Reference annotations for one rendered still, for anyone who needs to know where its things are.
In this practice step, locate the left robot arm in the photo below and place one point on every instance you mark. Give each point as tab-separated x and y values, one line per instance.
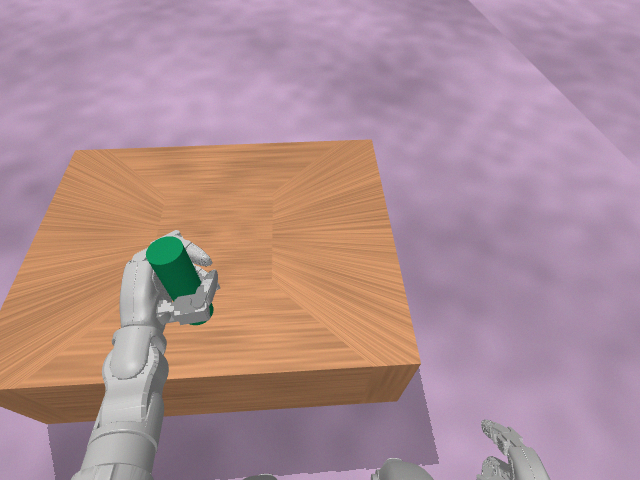
126	433

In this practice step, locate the can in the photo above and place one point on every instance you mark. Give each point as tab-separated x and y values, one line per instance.
170	261

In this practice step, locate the right robot hand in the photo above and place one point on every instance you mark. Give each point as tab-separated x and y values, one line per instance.
523	461

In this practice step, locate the left robot hand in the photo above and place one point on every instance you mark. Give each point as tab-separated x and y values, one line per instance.
144	299

